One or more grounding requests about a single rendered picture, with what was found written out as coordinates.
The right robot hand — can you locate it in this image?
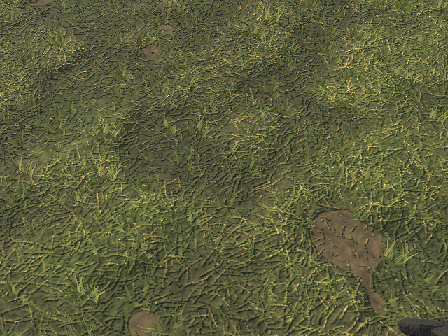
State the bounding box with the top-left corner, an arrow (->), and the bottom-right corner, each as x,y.
398,318 -> 448,336

